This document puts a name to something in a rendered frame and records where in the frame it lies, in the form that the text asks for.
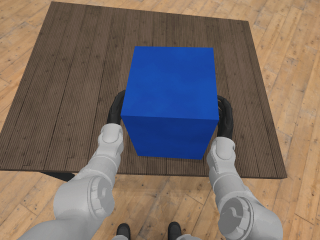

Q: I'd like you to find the right robot hand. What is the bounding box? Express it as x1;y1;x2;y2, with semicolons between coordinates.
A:
217;95;234;140

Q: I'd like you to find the left robot upper arm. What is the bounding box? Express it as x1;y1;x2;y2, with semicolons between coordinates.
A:
17;175;115;240

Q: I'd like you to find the left robot foot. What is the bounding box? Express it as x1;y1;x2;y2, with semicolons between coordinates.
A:
116;223;131;240

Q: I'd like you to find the right robot foot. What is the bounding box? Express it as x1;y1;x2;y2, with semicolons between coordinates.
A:
167;221;182;240

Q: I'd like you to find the right robot upper arm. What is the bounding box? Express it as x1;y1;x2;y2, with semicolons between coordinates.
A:
218;196;283;240

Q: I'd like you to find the left robot hand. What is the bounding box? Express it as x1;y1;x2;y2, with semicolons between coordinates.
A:
106;90;126;125

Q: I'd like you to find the right robot forearm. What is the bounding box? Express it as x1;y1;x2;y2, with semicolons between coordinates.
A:
206;136;266;214

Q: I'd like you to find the robot foot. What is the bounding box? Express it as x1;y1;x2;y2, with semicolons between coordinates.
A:
167;221;182;240
116;223;131;240

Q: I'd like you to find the left robot forearm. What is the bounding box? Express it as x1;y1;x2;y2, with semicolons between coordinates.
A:
53;123;124;216

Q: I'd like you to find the table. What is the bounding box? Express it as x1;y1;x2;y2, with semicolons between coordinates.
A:
0;1;288;182

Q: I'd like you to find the carton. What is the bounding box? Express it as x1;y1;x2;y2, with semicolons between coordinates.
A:
120;46;219;160

